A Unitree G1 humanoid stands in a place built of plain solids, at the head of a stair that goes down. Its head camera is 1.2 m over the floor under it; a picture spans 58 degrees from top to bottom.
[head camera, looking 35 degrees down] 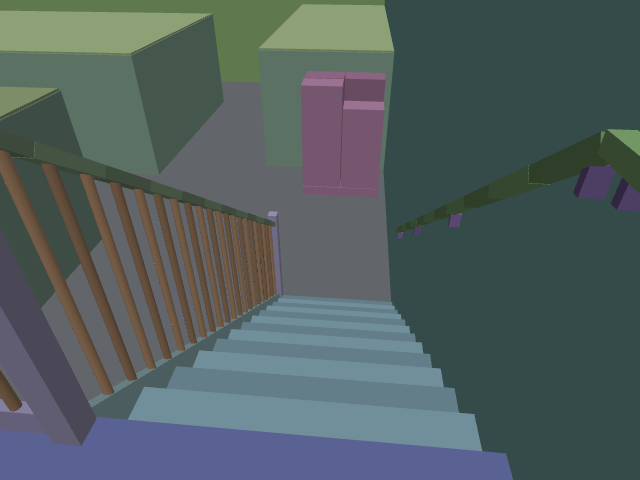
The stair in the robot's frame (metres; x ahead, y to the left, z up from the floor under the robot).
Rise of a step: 0.17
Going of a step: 0.23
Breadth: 1.20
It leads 5 degrees to the right of straight ahead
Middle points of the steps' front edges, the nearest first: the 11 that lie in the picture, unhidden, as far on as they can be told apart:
0.71 0.07 0.00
0.95 0.06 -0.17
1.18 0.03 -0.34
1.41 0.01 -0.51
1.65 -0.01 -0.68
1.88 -0.03 -0.85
2.11 -0.05 -1.02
2.35 -0.08 -1.19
2.58 -0.10 -1.36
2.81 -0.12 -1.53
3.04 -0.14 -1.70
